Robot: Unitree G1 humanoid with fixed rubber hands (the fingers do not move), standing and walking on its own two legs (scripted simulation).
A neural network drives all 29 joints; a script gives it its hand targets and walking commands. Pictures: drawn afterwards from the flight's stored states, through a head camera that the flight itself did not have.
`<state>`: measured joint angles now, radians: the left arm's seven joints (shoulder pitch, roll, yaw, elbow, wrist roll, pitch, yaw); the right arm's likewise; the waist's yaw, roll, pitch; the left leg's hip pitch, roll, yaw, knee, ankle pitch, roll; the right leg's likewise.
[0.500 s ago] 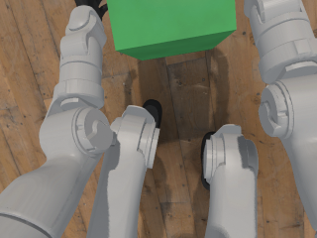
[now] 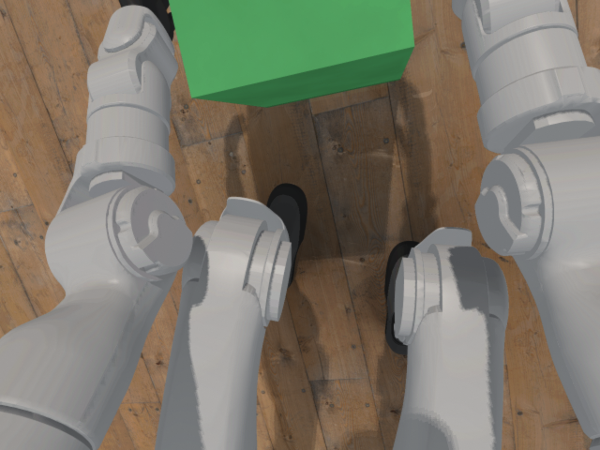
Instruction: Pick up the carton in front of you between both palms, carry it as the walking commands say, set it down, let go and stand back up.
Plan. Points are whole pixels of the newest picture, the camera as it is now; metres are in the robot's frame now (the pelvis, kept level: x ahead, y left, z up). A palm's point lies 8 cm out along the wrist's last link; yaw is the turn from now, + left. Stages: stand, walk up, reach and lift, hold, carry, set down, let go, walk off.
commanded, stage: set down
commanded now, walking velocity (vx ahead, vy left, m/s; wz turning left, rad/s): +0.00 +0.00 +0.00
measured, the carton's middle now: out of the picture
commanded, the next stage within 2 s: let go in 1.44 s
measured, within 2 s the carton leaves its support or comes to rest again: neither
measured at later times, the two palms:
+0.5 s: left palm (127, 14) +0.50 +0.26 -0.16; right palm out of the picture +0.61 -0.11 -0.17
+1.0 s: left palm out of the picture +0.50 +0.25 -0.01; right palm out of the picture +0.62 -0.11 +0.00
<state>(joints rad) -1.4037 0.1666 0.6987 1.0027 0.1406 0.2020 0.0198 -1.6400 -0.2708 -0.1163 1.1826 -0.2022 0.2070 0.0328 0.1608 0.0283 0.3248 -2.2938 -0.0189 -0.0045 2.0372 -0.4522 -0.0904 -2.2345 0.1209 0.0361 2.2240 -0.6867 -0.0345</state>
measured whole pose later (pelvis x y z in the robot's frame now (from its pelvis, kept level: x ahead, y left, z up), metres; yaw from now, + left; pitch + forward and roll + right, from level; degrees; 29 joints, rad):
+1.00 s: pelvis +0.00 +0.02 +0.10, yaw -2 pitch +46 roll +2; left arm -1.19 0.08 0.40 0.67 -0.11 0.24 0.21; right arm -1.58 -0.53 0.03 1.14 0.04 0.26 0.06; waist 0.22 -0.03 0.10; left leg -2.11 -0.02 0.00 1.70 -0.39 -0.03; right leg -2.03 0.05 0.03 1.84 -0.60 -0.01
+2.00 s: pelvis +0.08 +0.04 +0.35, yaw -5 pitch +26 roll -1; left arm -0.23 0.17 0.13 0.49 0.02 0.09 -0.12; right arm -0.45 -0.13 -0.19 0.63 -0.12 0.11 -0.11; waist 0.14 0.02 -0.04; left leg -0.99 -0.01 0.00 0.75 -0.23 0.02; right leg -0.90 0.05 0.08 0.78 -0.34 0.02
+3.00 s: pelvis +0.12 +0.02 +0.39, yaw -2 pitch -4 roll +0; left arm 0.21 0.24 0.03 0.40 0.02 0.22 -0.02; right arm 0.21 -0.20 -0.03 0.49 -0.01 0.09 0.02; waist 0.01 -0.02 0.07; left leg -0.18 -0.04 -0.05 0.49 -0.23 0.01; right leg -0.07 0.02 0.05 0.49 -0.34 -0.01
